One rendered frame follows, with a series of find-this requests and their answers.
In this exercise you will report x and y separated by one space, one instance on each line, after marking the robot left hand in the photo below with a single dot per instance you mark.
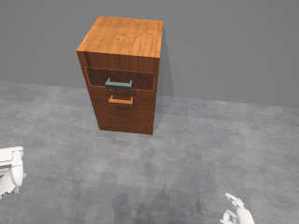
11 170

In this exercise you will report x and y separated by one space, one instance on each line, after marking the cabinet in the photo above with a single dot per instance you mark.
129 45

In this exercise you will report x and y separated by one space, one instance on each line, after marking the handle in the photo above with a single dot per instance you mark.
120 102
118 85

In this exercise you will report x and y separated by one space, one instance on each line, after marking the robot right hand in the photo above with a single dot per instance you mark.
241 216

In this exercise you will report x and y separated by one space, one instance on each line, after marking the drawer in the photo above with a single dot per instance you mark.
140 80

